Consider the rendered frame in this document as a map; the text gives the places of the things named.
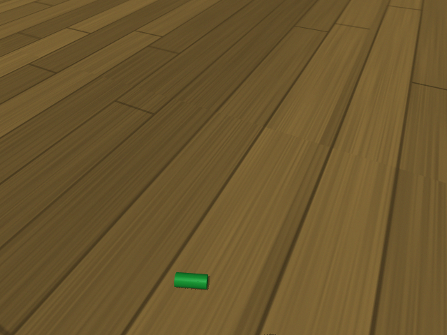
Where can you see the can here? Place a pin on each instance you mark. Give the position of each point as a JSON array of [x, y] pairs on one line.
[[189, 280]]

